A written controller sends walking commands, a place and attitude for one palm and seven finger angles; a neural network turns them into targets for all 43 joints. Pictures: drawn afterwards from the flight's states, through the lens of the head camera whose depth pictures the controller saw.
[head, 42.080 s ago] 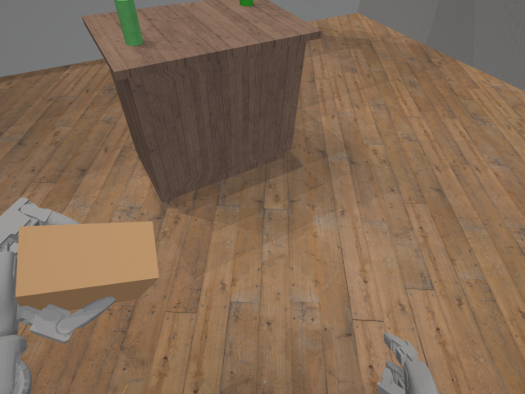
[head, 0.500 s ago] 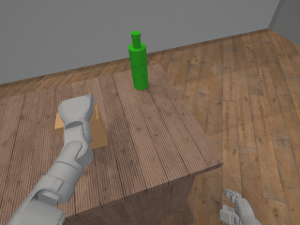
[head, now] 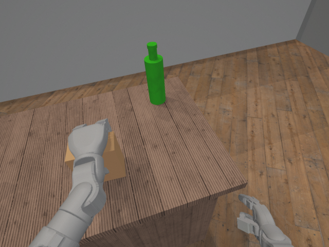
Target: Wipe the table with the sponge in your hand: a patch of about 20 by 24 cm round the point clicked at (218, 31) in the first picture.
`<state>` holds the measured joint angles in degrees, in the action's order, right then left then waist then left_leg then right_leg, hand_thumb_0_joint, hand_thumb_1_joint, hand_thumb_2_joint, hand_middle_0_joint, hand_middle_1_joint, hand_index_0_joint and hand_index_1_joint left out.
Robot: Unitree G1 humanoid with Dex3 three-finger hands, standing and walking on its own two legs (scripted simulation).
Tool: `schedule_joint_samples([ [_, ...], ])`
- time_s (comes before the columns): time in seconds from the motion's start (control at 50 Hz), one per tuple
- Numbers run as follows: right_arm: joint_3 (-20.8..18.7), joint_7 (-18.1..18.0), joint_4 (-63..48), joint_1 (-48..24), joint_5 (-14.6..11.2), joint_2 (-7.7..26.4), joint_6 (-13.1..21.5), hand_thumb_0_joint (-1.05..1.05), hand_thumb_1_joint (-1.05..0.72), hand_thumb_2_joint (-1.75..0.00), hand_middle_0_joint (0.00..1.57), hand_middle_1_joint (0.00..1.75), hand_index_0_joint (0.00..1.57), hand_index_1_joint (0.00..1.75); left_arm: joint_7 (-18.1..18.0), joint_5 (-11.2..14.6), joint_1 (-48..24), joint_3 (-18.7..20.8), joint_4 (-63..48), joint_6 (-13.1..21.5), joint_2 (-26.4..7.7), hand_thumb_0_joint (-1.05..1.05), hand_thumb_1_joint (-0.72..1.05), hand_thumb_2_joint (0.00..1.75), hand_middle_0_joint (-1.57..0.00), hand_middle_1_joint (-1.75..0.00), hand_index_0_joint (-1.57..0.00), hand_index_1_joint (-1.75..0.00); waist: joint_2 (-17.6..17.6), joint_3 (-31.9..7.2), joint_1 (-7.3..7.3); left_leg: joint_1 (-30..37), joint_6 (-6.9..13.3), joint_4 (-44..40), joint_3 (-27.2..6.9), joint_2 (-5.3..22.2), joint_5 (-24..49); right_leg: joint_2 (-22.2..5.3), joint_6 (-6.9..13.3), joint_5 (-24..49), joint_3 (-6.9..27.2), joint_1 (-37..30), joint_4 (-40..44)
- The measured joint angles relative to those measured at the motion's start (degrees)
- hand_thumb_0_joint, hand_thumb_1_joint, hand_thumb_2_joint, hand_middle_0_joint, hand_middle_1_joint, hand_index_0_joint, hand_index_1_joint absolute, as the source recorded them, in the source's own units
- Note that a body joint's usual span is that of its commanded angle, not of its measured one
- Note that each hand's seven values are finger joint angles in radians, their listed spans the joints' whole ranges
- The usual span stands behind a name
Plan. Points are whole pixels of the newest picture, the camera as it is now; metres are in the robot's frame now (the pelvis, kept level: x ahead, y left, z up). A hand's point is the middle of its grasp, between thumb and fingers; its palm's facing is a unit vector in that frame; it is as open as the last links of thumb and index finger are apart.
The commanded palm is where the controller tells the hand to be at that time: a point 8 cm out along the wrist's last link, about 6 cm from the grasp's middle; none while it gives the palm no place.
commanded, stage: wipe back along the middle lane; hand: left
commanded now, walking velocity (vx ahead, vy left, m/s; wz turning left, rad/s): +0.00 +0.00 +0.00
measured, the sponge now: (100, 163) +0.32 +0.22 +0.02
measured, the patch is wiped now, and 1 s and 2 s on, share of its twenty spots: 0.75 0.90 0.90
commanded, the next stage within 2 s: slide across to the third lane in 0.42 s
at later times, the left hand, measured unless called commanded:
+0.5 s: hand (105, 170) +0.27 +0.18 +0.07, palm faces +0.08 -0.10 -0.99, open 10.8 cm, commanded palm +0.22 +0.16 +0.10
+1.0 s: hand (120, 168) +0.28 +0.14 +0.07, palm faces +0.04 -0.09 -0.99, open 10.8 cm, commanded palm +0.24 +0.12 +0.12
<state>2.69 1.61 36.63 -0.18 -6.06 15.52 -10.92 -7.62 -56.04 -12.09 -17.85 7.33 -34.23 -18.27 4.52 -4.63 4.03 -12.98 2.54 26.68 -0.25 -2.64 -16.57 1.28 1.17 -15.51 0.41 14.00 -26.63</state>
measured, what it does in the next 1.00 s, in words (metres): stands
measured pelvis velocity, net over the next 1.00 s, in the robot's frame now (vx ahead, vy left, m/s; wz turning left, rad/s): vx -0.03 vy -0.04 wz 0.00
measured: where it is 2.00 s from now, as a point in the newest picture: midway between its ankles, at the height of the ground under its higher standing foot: outside the picture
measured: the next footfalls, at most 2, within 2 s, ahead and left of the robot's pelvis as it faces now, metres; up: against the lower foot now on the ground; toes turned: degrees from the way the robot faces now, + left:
none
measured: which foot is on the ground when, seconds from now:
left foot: down 0.00-1.00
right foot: down 0.00-1.00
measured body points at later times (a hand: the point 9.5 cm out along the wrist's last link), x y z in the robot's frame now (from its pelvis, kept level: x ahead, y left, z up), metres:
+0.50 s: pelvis -0.02 -0.02 +0.00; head -0.04 -0.07 +0.45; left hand +0.26 +0.18 +0.13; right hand +0.23 -0.22 -0.08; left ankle -0.03 +0.09 -0.74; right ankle -0.02 -0.11 -0.74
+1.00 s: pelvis -0.03 -0.04 +0.00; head -0.05 -0.09 +0.45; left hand +0.27 +0.14 +0.13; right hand +0.22 -0.24 -0.09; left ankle -0.03 +0.09 -0.74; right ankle -0.02 -0.11 -0.74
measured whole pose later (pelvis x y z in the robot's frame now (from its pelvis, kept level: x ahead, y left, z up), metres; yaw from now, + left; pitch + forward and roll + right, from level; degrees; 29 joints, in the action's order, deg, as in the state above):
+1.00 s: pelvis -0.03 -0.04 +0.00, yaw +0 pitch -1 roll +1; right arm 1.9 1.3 38.8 -1.3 -5.6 15.1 -9.4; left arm -5.5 -56.4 -11.2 -23.1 6.1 -36.4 -15.0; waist 5.5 -3.3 5.2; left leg -11.2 -0.2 26.4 -1.1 -0.8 -14.5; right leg 3.1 4.2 -14.7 -0.6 13.4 -28.8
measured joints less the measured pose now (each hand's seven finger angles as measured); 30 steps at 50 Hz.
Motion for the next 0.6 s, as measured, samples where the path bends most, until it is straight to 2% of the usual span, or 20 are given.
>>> schedule_joint_samples([
  [0.22, 0.16, 0.76, -0.09, -1.80, 0.04, -0.49, -0.47, 0.02, -0.91, -0.90, 0.20, 0.30, 0.18, 0.29, -0.13, -1.33, 4.21, -2.37, -4.78, -1.41, 1.21, -0.01, -0.54, 1.03, -0.57, -1.39, -0.64, -1.33, 0.22, 0.26, 0.99, 0.67, -0.44, 0.63, 0.04, 0.17, 0.11, 0.17, 0.48, -0.28, -0.01, -0.26, -1.46],
  [0.6, 0.04, 0.95, 0.31, -0.77, 0.09, -0.27, -0.35, 0.02, -0.91, -0.90, 0.20, 0.30, 0.20, 0.30, 0.09, -1.17, 7.73, -2.39, -7.32, -2.80, 1.72, -0.01, -0.54, 1.03, -0.57, -1.39, -0.64, -1.32, 0.90, 1.05, 0.85, 1.52, -1.91, 0.78, 0.10, 1.25, 0.94, 1.26, 2.00, -0.01, -0.04, -0.29, -3.01],
])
